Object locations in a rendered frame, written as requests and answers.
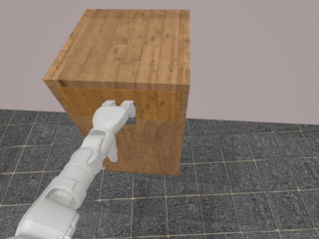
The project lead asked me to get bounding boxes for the left robot forearm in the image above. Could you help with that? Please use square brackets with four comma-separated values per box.
[15, 126, 115, 236]

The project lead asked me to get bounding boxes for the drawer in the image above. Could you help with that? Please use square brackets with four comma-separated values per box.
[56, 87, 181, 121]

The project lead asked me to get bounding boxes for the left robot upper arm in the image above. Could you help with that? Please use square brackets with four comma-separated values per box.
[6, 197, 80, 239]

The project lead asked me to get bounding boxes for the handle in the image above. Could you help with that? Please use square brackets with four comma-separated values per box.
[126, 106, 138, 124]

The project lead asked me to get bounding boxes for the cabinet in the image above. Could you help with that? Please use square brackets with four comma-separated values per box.
[43, 9, 190, 176]

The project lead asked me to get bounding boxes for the robot left hand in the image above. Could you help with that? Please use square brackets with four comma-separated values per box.
[92, 100, 136, 162]

